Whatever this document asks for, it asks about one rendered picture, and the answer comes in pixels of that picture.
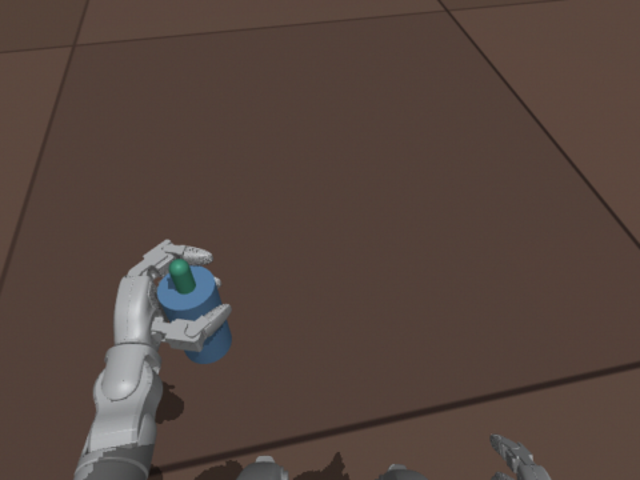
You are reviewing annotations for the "bottle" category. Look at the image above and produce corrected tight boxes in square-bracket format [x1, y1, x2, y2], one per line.
[157, 259, 232, 364]

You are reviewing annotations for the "left robot arm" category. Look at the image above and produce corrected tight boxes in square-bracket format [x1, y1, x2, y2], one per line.
[73, 342, 163, 480]

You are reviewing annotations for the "left robot hand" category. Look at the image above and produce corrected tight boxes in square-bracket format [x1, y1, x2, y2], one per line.
[113, 239, 232, 352]

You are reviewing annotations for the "right robot hand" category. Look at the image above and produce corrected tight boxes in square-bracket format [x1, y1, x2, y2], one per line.
[490, 434, 551, 480]

